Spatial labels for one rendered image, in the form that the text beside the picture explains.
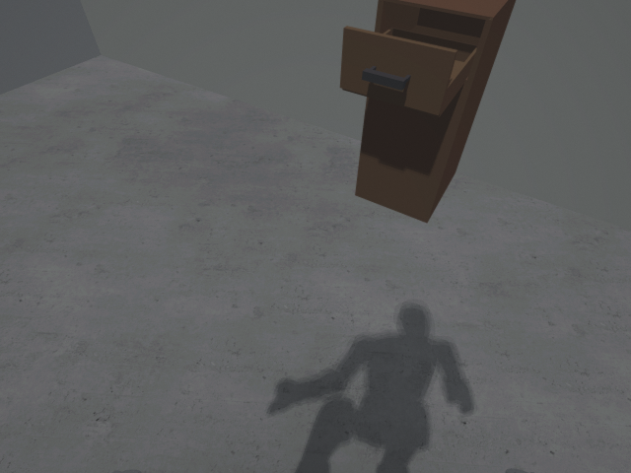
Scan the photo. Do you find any cabinet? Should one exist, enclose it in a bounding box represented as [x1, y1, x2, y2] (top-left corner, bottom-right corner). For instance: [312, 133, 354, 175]
[355, 0, 516, 223]

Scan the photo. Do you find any drawer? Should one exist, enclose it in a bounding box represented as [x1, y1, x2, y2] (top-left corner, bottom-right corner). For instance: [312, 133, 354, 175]
[340, 26, 478, 117]

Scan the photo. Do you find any handle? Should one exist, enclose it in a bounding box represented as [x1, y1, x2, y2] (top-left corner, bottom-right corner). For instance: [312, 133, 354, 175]
[362, 66, 411, 90]

